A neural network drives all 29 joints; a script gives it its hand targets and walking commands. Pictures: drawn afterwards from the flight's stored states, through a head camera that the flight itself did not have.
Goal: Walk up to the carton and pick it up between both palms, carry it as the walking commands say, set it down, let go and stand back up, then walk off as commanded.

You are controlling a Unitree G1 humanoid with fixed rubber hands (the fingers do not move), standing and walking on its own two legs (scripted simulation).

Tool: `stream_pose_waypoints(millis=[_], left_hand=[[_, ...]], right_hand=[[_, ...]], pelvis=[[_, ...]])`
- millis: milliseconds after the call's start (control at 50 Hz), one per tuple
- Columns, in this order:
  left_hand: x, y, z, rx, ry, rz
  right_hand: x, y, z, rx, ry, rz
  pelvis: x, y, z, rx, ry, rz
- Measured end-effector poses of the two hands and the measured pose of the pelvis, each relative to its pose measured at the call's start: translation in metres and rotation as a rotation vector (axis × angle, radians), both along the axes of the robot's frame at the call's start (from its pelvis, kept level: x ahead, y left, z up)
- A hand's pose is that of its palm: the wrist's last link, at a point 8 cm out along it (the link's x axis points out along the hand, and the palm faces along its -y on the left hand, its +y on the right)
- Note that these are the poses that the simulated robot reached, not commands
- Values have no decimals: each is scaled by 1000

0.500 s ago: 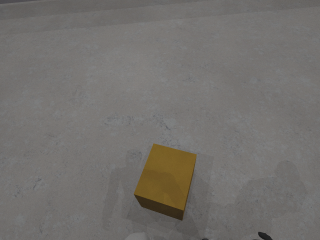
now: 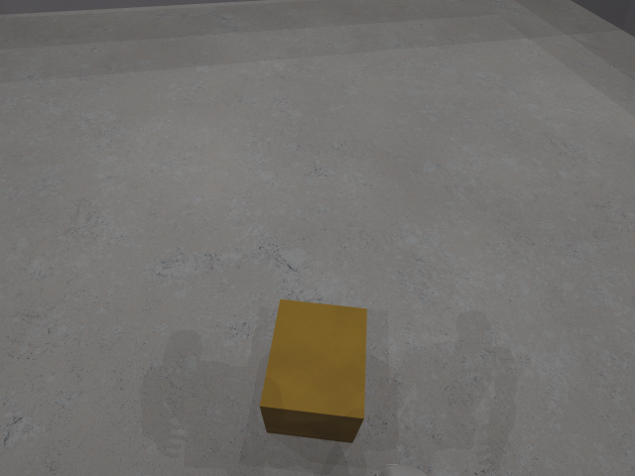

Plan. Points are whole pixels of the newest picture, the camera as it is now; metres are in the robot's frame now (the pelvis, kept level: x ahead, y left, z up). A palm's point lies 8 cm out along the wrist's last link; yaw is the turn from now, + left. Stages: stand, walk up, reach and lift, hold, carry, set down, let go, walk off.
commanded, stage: walk up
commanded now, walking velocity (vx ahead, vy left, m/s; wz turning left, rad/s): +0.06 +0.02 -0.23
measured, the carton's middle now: (316, 371) +0.48 +0.02 -0.64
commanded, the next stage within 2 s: stand in 1.10 s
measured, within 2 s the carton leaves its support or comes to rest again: neither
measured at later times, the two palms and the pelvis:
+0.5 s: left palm out of the picture +0.06 +0.24 -0.14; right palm out of the picture +0.02 -0.23 -0.14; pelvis +0.02 +0.00 +0.00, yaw -5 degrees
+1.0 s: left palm out of the picture +0.07 +0.28 -0.14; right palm out of the picture +0.03 -0.17 -0.14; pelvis +0.03 +0.05 +0.00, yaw -5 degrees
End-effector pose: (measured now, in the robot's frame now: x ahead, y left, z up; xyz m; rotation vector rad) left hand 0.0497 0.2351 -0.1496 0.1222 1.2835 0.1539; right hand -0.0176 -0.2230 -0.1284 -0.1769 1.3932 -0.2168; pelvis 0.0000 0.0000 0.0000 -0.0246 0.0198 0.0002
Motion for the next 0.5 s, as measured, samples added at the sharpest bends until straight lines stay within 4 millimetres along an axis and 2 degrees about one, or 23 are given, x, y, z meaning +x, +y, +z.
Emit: stream_pose_waypoints(millis=[120, 220, 360, 500], left_hand=[[3, -1, 1, -2, -7, -33], [5, -1, 6, 7, -6, -39], [8, -6, 8, 42, 6, -49], [10, 9, 14, 65, 47, -49]], right_hand=[[-13, 2, -2, 6, -7, -34], [-11, 0, -6, 25, -18, -50], [6, -5, -21, 64, -41, -58], [39, -2, -12, 62, -73, -47]], pelvis=[[-6, 1, -1, 4, -5, -27], [-4, -3, 0, 8, -3, -32], [3, -11, -6, 26, -23, -48], [19, 2, 2, 20, -15, -81]])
